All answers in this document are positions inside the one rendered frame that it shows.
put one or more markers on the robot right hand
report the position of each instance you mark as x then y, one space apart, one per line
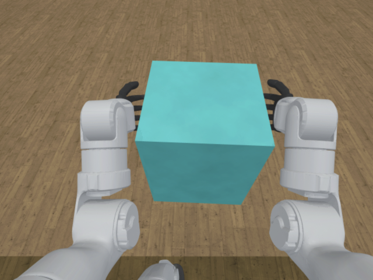
283 90

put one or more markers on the robot left foot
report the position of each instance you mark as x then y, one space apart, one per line
180 270

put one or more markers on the left robot upper arm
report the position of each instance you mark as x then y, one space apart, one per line
103 230

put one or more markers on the carton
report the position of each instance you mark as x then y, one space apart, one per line
204 133

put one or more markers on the robot left forearm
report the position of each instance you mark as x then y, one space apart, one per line
104 128

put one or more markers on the robot left hand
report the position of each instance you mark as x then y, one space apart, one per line
123 95

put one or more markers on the right robot upper arm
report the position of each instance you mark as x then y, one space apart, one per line
312 234

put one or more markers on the robot left shin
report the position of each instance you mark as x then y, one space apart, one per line
165 261

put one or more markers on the robot right forearm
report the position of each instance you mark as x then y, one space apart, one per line
310 128

